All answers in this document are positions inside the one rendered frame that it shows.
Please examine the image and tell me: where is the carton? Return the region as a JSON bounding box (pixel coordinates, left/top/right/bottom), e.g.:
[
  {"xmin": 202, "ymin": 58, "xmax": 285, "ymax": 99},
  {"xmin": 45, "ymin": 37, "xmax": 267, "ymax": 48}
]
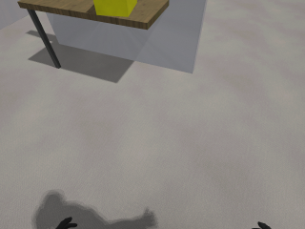
[{"xmin": 93, "ymin": 0, "xmax": 137, "ymax": 17}]

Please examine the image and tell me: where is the table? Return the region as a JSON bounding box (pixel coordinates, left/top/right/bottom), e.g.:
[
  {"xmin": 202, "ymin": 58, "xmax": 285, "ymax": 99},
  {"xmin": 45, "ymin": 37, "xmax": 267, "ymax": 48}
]
[{"xmin": 17, "ymin": 0, "xmax": 170, "ymax": 69}]

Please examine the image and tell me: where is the left robot hand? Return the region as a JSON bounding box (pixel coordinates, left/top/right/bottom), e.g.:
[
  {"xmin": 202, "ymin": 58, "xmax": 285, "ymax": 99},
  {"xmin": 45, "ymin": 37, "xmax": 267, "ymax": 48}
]
[{"xmin": 56, "ymin": 217, "xmax": 77, "ymax": 229}]

